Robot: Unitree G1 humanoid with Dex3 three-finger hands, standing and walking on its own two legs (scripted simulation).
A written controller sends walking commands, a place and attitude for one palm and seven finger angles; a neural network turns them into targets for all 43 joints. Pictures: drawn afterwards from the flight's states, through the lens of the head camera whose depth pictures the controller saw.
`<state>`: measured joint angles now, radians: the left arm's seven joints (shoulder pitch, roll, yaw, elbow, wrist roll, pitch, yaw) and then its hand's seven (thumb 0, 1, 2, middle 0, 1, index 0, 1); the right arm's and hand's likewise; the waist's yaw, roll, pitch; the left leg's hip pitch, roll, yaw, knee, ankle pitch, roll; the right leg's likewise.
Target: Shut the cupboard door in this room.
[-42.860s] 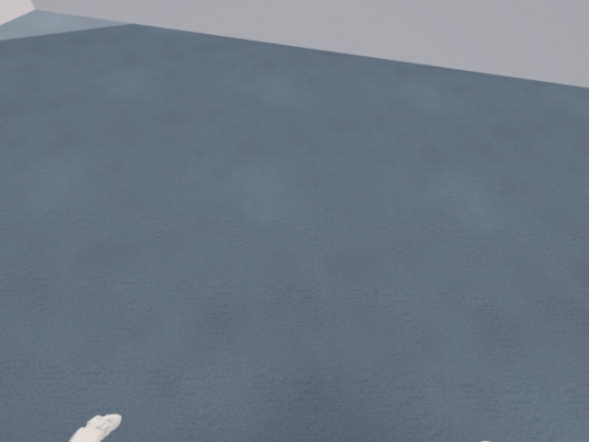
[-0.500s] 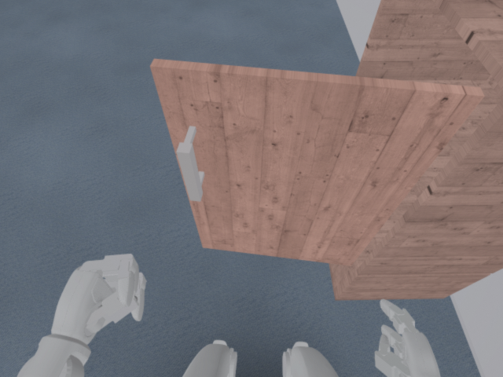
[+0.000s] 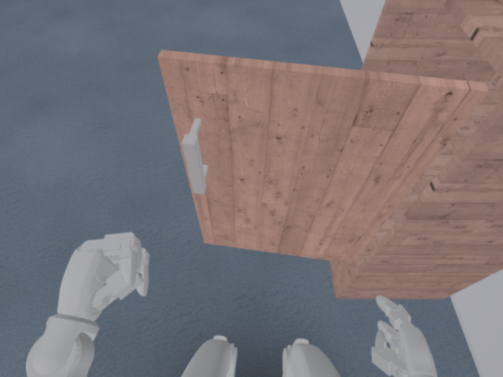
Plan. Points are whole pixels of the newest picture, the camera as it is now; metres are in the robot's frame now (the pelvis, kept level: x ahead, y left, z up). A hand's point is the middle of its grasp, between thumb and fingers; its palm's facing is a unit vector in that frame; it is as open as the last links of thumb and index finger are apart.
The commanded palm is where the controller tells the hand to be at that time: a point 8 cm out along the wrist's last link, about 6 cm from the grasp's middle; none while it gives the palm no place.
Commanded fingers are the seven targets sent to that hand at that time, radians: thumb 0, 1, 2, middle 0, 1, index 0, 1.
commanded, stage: bring the fist close to the handle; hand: left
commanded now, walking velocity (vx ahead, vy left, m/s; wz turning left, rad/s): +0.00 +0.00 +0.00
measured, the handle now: (198, 158) +0.46 +0.13 +0.06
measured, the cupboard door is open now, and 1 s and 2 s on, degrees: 82 82 75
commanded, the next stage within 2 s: push the door shut along its arc in 1.20 s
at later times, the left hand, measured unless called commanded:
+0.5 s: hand (185, 238) +0.31 +0.12 +0.05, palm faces -0.14 -0.99 +0.01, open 3.1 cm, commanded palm +0.30 +0.18 +0.06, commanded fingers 0.00 0.90 0.90 -1.30 -1.50 -1.30 -1.50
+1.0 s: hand (205, 208) +0.36 +0.10 +0.06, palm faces -0.10 -0.99 -0.03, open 3.1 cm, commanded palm +0.33 +0.16 +0.06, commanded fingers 0.00 0.90 0.90 -1.30 -1.50 -1.30 -1.50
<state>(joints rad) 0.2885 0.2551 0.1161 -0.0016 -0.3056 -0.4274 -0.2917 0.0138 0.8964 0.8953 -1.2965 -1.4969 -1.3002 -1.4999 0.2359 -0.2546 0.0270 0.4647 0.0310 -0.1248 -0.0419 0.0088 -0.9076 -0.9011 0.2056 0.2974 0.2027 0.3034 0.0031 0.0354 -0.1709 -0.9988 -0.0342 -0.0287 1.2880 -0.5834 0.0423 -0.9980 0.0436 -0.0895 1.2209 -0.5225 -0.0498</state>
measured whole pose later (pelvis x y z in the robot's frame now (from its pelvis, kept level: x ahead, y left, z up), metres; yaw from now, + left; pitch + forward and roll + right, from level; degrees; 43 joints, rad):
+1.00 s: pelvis +0.01 +0.00 +0.02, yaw -1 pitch +18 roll -1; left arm -0.15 0.16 0.01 0.37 -0.14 -0.40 -0.06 0.01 0.90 0.90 -1.29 -1.50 -1.30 -1.50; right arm 0.25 -0.24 0.01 0.54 0.01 0.00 0.01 0.01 -0.91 -0.90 0.20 0.30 0.20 0.30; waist -0.04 0.02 -0.15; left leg -0.93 -0.04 0.01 1.18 -0.56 0.04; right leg -0.96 0.04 -0.05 1.15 -0.51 -0.05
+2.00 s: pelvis +0.00 +0.01 +0.01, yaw +0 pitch +20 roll -2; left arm -0.62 0.22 0.04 0.86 -0.14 -0.44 -0.20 0.01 0.90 0.90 -1.31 -1.50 -1.31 -1.50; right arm 0.29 -0.26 0.00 0.63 0.02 -0.02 0.00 0.01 -0.91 -0.90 0.21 0.30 0.20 0.30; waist -0.09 0.03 -0.13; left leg -1.03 -0.05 0.00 1.22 -0.53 0.06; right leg -1.04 0.03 -0.06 1.17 -0.48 -0.03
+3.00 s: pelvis -0.01 -0.01 -0.02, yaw -2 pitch +27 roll -2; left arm -1.13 0.39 0.13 1.21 -0.10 -0.31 -0.39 -0.03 0.90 0.93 -1.29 -1.50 -1.30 -1.50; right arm 0.34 -0.27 0.03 0.64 0.01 -0.03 0.00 0.00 -0.91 -0.90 0.21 0.30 0.20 0.30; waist -0.21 0.04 -0.13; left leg -1.23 -0.01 -0.01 1.33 -0.56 0.03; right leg -1.25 0.06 -0.08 1.27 -0.49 -0.06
